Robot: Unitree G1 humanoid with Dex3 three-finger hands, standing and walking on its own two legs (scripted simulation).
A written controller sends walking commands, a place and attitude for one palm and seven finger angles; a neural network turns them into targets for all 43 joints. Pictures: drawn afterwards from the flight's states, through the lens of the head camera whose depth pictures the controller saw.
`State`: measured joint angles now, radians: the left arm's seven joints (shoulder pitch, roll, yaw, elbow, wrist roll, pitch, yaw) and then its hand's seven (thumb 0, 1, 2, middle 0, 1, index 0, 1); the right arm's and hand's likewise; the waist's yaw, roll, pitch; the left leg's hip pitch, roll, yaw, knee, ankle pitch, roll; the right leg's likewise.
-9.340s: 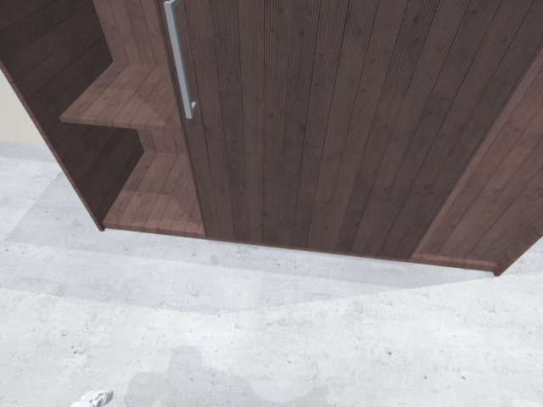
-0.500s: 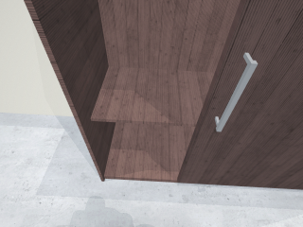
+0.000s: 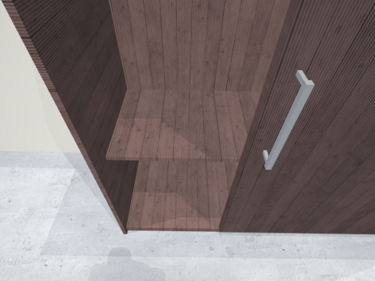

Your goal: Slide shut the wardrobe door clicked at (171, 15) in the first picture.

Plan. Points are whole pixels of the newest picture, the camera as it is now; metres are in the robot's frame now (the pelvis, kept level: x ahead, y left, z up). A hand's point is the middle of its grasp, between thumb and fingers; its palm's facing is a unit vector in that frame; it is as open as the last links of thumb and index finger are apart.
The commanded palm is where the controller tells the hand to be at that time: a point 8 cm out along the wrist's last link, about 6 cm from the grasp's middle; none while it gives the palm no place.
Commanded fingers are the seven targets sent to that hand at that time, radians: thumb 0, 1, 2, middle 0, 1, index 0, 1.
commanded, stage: come to a stop and stand still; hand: right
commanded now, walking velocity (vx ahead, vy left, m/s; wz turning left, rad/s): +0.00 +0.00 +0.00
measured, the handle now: (282, 127) +0.46 -0.21 +0.08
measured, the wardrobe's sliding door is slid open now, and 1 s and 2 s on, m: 0.49 0.49 0.49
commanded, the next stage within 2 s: look again from close up in 0.20 s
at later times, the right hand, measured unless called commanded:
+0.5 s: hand out of the picture +0.00 -0.19 -0.19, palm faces +0.01 +0.98 -0.19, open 7.4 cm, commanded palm none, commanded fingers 0.00 -0.90 -0.90 0.20 0.30 0.20 0.30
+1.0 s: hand out of the picture -0.03 -0.22 -0.18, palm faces -0.01 +0.98 -0.20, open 7.4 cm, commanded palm none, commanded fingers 0.00 -0.90 -0.90 0.20 0.30 0.20 0.30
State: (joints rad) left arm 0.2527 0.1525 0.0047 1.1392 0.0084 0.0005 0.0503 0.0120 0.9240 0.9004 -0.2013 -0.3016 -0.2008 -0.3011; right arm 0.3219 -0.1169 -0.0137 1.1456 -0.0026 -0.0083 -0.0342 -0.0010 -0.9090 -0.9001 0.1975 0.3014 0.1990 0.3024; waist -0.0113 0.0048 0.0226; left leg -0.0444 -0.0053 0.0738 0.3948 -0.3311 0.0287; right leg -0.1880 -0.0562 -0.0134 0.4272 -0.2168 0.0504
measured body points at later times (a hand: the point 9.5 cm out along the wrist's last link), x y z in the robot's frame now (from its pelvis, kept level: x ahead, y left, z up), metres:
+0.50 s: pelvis -0.01 -0.02 -0.01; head +0.01 -0.02 +0.44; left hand +0.01 +0.21 -0.17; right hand +0.00 -0.24 -0.17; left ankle -0.07 +0.09 -0.74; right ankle +0.01 -0.15 -0.74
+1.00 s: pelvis -0.02 -0.04 -0.01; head +0.00 -0.04 +0.44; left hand -0.01 +0.19 -0.16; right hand -0.03 -0.27 -0.16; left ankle -0.07 +0.09 -0.74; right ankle +0.01 -0.15 -0.74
